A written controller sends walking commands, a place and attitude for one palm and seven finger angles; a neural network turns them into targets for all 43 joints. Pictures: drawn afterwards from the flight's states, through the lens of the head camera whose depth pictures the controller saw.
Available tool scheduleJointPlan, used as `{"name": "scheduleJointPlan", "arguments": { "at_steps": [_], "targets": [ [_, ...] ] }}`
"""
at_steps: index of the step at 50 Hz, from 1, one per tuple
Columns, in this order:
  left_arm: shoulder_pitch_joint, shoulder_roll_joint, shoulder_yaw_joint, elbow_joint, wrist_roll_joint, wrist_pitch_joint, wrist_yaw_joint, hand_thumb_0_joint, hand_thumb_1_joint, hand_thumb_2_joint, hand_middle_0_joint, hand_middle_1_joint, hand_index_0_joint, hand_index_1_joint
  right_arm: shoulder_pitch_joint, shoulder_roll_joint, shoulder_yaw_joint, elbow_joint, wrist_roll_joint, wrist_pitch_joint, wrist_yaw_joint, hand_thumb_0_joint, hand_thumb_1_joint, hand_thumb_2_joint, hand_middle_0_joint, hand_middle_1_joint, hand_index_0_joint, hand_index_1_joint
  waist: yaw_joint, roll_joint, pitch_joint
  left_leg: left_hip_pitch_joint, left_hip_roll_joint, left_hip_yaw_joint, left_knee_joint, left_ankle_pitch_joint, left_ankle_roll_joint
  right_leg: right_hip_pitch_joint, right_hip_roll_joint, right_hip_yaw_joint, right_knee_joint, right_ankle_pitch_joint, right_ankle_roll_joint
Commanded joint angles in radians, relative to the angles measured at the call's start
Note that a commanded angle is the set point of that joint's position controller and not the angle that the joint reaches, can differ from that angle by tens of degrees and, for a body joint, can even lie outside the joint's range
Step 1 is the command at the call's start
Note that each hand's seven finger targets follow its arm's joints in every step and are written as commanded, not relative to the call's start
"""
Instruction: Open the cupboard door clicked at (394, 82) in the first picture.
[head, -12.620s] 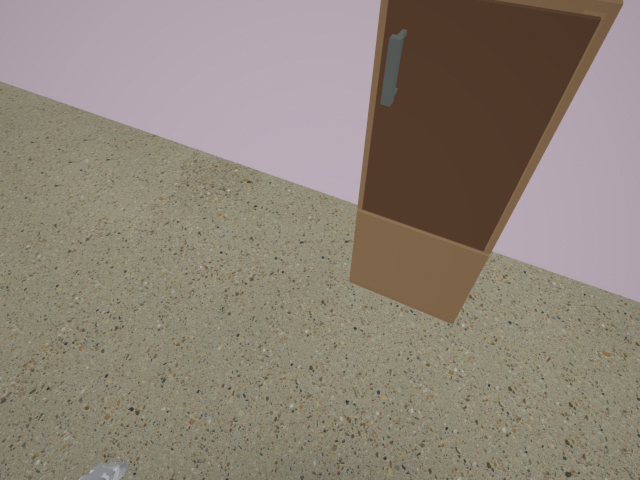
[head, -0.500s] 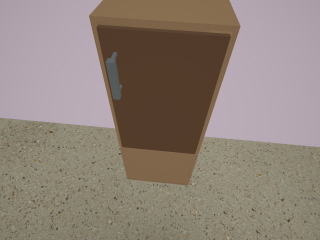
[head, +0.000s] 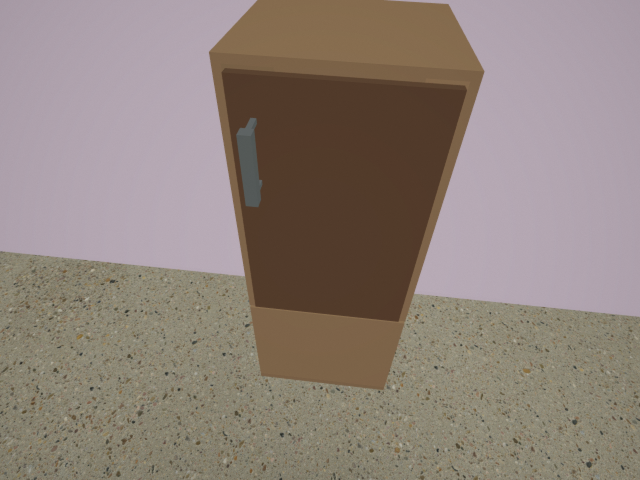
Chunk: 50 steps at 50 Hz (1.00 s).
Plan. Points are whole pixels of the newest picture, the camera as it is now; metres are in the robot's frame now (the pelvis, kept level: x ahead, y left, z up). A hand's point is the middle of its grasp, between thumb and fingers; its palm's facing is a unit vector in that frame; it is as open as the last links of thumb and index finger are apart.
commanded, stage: look again from close up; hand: left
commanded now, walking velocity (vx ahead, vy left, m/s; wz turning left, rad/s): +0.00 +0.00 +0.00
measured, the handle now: (252, 162) +0.58 +0.16 +0.11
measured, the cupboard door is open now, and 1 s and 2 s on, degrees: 0 0 0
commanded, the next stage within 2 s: shuffle to correct the standing spot in 0.12 s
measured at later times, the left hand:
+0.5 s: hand out of the picture -0.08 +0.20 -0.17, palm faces +0.01 -0.99 -0.16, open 7.4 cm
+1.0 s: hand out of the picture +0.02 +0.17 -0.17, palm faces -0.03 -0.99 -0.17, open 7.3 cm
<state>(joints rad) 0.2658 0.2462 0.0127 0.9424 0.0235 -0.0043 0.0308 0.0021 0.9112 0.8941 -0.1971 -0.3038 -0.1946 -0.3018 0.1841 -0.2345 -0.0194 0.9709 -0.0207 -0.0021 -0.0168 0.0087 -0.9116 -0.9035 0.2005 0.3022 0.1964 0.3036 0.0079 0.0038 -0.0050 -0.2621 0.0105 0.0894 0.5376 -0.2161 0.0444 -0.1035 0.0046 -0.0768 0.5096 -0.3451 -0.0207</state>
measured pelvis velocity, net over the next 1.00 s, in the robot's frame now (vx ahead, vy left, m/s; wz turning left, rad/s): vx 0.00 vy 0.01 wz -0.06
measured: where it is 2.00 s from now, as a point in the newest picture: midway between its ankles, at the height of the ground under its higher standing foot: outside the picture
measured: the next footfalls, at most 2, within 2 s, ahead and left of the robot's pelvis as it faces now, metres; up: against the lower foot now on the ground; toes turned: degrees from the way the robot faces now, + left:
right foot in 1.06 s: +0.08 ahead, -0.15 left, +0.00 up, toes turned -4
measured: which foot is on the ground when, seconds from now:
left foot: down 0.00-1.00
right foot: down 0.00-0.76, up 0.78-1.00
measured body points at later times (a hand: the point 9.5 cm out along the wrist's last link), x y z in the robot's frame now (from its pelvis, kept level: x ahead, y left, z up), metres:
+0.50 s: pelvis -0.02 +0.03 +0.01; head -0.03 +0.05 +0.46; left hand -0.07 +0.26 -0.16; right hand -0.02 -0.21 -0.14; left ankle +0.05 +0.09 -0.73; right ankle -0.04 -0.10 -0.73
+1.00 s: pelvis +0.00 +0.01 +0.01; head +0.00 +0.01 +0.46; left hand +0.02 +0.22 -0.15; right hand -0.05 -0.20 -0.15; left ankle +0.05 +0.09 -0.73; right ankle +0.02 -0.14 -0.71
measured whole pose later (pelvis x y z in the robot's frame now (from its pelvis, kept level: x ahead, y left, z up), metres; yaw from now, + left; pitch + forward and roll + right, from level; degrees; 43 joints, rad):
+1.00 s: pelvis +0.00 +0.01 +0.01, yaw -4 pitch -1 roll -1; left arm 0.33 0.12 0.05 1.03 0.05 0.03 0.02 0.02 0.94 0.89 -0.20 -0.30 -0.19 -0.30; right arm 0.38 -0.10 -0.04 1.12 -0.03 -0.02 -0.04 0.01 -0.91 -0.90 0.20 0.30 0.20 0.30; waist -0.03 0.01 -0.01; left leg -0.26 0.04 0.16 0.46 -0.19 0.06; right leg -0.35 -0.07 -0.07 0.69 -0.33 0.01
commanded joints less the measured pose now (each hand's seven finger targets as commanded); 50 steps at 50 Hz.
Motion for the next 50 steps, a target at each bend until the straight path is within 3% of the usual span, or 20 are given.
{"name": "scheduleJointPlan", "arguments": {
  "at_steps": [1, 11, 13, 14, 17, 23, 26, 30, 32, 34, 36, 37, 38, 39, 40, 42, 46, 48, 50],
  "targets": [
    [0.002, 0.158, 0.024, -0.053, -0.003, -0.016, 0.003, 0.000, 0.900, 0.900, -0.200, -0.300, -0.200, -0.300, -0.007, -0.167, -0.031, -0.061, -0.001, -0.020, 0.002, 0.000, -0.900, -0.900, 0.200, 0.300, 0.200, 0.300, -0.011, -0.008, 0.072, 0.032, 0.096, -0.155, -0.148, 0.016, 0.012, -0.144, -0.115, 0.141, -0.170, 0.060, -0.031],
    [0.015, 0.171, 0.020, -0.013, 0.000, -0.011, -0.005, 0.000, 0.900, 0.900, -0.200, -0.300, -0.200, -0.300, -0.007, -0.203, -0.029, -0.025, 0.003, -0.024, 0.008, 0.000, -0.900, -0.900, 0.200, 0.300, 0.200, 0.300, 0.000, 0.026, 0.049, -0.005, 0.118, -0.210, -0.264, -0.139, 0.009, -0.095, -0.109, 0.109, -0.176, 0.035, -0.018],
    [0.083, 0.072, -0.003, 0.034, -0.002, 0.004, -0.003, 0.000, 0.900, 0.900, -0.200, -0.300, -0.200, -0.300, 0.034, -0.116, -0.007, 0.009, 0.000, -0.010, 0.009, 0.000, -0.900, -0.900, 0.200, 0.300, 0.200, 0.300, -0.003, 0.023, 0.044, -0.001, 0.122, -0.212, -0.297, -0.253, -0.007, -0.102, -0.094, 0.084, -0.170, -0.034, 0.001],
    [0.112, 0.058, -0.006, 0.046, 0.000, 0.011, -0.002, 0.000, 0.900, 0.900, -0.200, -0.300, -0.200, -0.300, 0.055, -0.105, -0.008, 0.016, 0.000, -0.004, 0.009, 0.000, -0.900, -0.900, 0.200, 0.300, 0.200, 0.300, -0.002, 0.039, 0.032, 0.004, 0.129, -0.221, -0.316, -0.308, -0.007, -0.096, -0.080, 0.069, -0.148, -0.063, 0.005],
    [0.171, 0.044, -0.001, 0.066, 0.009, 0.029, -0.007, 0.000, 0.900, 0.900, -0.200, -0.300, -0.200, -0.300, 0.063, -0.138, -0.023, 0.028, -0.002, 0.014, 0.002, 0.000, -0.900, -0.900, 0.200, 0.300, 0.200, 0.300, 0.007, 0.066, 0.102, -0.070, 0.175, -0.267, -0.388, -0.482, 0.009, -0.118, -0.038, 0.021, -0.074, -0.098, 0.004],
    [0.278, -0.009, 0.008, 0.101, 0.007, 0.040, -0.018, 0.000, 0.900, 0.900, -0.200, -0.300, -0.200, -0.300, 0.103, -0.125, -0.043, 0.060, -0.001, 0.015, -0.015, 0.000, -0.900, -0.900, 0.200, 0.300, 0.200, 0.300, 0.012, 0.063, 0.085, -0.059, 0.182, -0.222, -0.375, -0.442, 0.004, -0.081, -0.016, -0.005, -0.087, -0.058, -0.015],
    [0.316, -0.023, 0.014, 0.113, 0.008, 0.037, -0.016, 0.000, 0.900, 0.900, -0.200, -0.300, -0.200, -0.300, 0.117, -0.089, -0.046, 0.070, 0.001, 0.015, -0.019, 0.000, -0.900, -0.900, 0.200, 0.300, 0.200, 0.300, 0.014, 0.016, 0.122, -0.100, 0.150, -0.174, -0.311, -0.421, -0.006, -0.088, -0.034, 0.033, -0.140, -0.105, -0.030],
    [0.332, -0.029, 0.024, 0.126, 0.002, 0.023, -0.008, 0.000, 0.900, 0.900, -0.200, -0.300, -0.200, -0.300, 0.140, -0.004, -0.037, 0.077, 0.004, 0.009, -0.020, 0.000, -0.900, -0.900, 0.200, 0.300, 0.200, 0.300, -0.004, -0.073, 0.133, -0.079, 0.071, -0.077, -0.096, -0.282, -0.015, -0.188, -0.114, 0.183, -0.227, -0.245, -0.080],
    [0.317, -0.033, 0.027, 0.127, 0.000, 0.016, -0.005, 0.000, 0.900, 0.900, -0.200, -0.300, -0.200, -0.300, 0.167, 0.035, -0.032, 0.083, 0.005, 0.000, -0.019, 0.000, -0.900, -0.900, 0.200, 0.300, 0.200, 0.300, -0.018, -0.112, 0.133, -0.080, 0.049, -0.033, 0.000, -0.228, -0.015, -0.211, -0.143, 0.222, -0.240, -0.273, -0.096],
    [0.298, -0.040, 0.025, 0.125, -0.001, 0.010, -0.002, 0.000, 0.900, 0.900, -0.200, -0.300, -0.200, -0.300, 0.198, 0.054, -0.028, 0.091, 0.006, -0.007, -0.019, 0.000, -0.900, -0.900, 0.200, 0.300, 0.200, 0.300, -0.036, -0.091, 0.139, -0.049, 0.050, -0.028, 0.021, -0.222, -0.012, -0.262, -0.145, 0.224, -0.219, -0.285, -0.098],
    [0.263, -0.065, 0.023, 0.114, 0.002, 0.013, -0.005, 0.000, 0.900, 0.900, -0.200, -0.300, -0.200, -0.300, 0.253, 0.038, -0.036, 0.105, 0.001, -0.009, -0.023, 0.000, -0.900, -0.900, 0.200, 0.300, 0.200, 0.300, -0.063, 0.028, 0.174, 0.010, 0.106, -0.121, -0.096, -0.342, 0.003, -0.383, -0.082, 0.156, -0.111, -0.298, -0.068],
    [0.264, -0.082, 0.022, 0.106, 0.004, 0.015, -0.009, 0.000, 0.900, 0.900, -0.200, -0.300, -0.200, -0.300, 0.292, 0.008, -0.046, 0.115, -0.002, -0.011, -0.027, 0.000, -0.900, -0.900, 0.200, 0.300, 0.200, 0.300, -0.069, 0.126, 0.173, 0.043, 0.187, -0.247, -0.225, -0.457, 0.031, -0.429, -0.023, 0.082, 0.014, -0.253, -0.038],
    [0.251, -0.105, 0.020, 0.098, 0.009, 0.017, -0.013, 0.000, 0.900, 0.900, -0.200, -0.300, -0.200, -0.300, 0.337, -0.041, -0.060, 0.127, -0.007, -0.017, -0.033, 0.000, -0.900, -0.900, 0.200, 0.300, 0.200, 0.300, -0.082, 0.223, 0.165, 0.064, 0.309, -0.430, -0.374, -0.596, 0.075, -0.459, 0.022, -0.010, 0.209, -0.160, -0.008],
    [0.209, -0.092, 0.024, 0.080, 0.019, 0.025, -0.018, 0.000, 0.900, 0.900, -0.200, -0.300, -0.200, -0.300, 0.353, -0.072, -0.071, 0.133, -0.004, -0.025, -0.036, 0.000, -0.900, -0.900, 0.200, 0.300, 0.200, 0.300, -0.081, 0.188, 0.173, 0.035, 0.386, -0.526, -0.451, -0.635, 0.115, -0.477, -0.021, 0.031, 0.378, -0.129, -0.008],
    [0.192, -0.092, 0.029, 0.076, 0.022, 0.026, -0.021, 0.000, 0.900, 0.900, -0.200, -0.300, -0.200, -0.300, 0.327, -0.064, -0.068, 0.129, -0.003, -0.031, -0.037, 0.000, -0.900, -0.900, 0.200, 0.300, 0.200, 0.300, -0.062, 0.107, 0.168, -0.005, 0.398, -0.524, -0.462, -0.586, 0.132, -0.481, -0.065, 0.076, 0.463, -0.100, -0.006],
    [0.193, -0.106, 0.036, 0.077, 0.020, 0.021, -0.027, 0.000, 0.900, 0.900, -0.200, -0.300, -0.200, -0.300, 0.273, -0.032, -0.057, 0.116, -0.003, -0.043, -0.038, 0.000, -0.900, -0.900, 0.200, 0.300, 0.200, 0.300, -0.029, 0.042, 0.149, -0.062, 0.367, -0.399, -0.435, -0.421, 0.134, -0.436, -0.106, 0.084, 0.464, -0.038, 0.008],
    [0.179, -0.156, 0.029, 0.068, 0.009, 0.025, -0.024, 0.000, 0.900, 0.900, -0.200, -0.300, -0.200, -0.300, 0.221, -0.016, -0.052, 0.102, -0.008, -0.039, -0.034, 0.000, -0.900, -0.900, 0.200, 0.300, 0.200, 0.300, -0.012, 0.079, 0.092, -0.100, 0.281, -0.216, -0.381, -0.232, 0.114, -0.271, -0.090, 0.021, 0.251, -0.013, 0.027],
    [0.171, -0.163, 0.026, 0.065, 0.006, 0.021, -0.015, 0.000, 0.900, 0.900, -0.200, -0.300, -0.200, -0.300, 0.218, -0.011, -0.052, 0.106, -0.008, -0.027, -0.030, 0.000, -0.900, -0.900, 0.200, 0.300, 0.200, 0.300, -0.008, 0.083, 0.090, -0.120, 0.255, -0.193, -0.344, -0.227, 0.097, -0.183, -0.068, -0.008, 0.126, 0.022, 0.035],
    [0.199, -0.140, 0.024, 0.094, 0.000, 0.013, -0.005, 0.000, 0.900, 0.900, -0.200, -0.300, -0.200, -0.300, 0.213, 0.017, -0.045, 0.116, -0.003, -0.021, -0.026, 0.000, -0.900, -0.900, 0.200, 0.300, 0.200, 0.300, 0.020, 0.061, 0.083, -0.137, 0.200, -0.147, -0.254, -0.197, 0.044, -0.059, -0.050, -0.019, -0.058, 0.130, 0.041]
  ]
}}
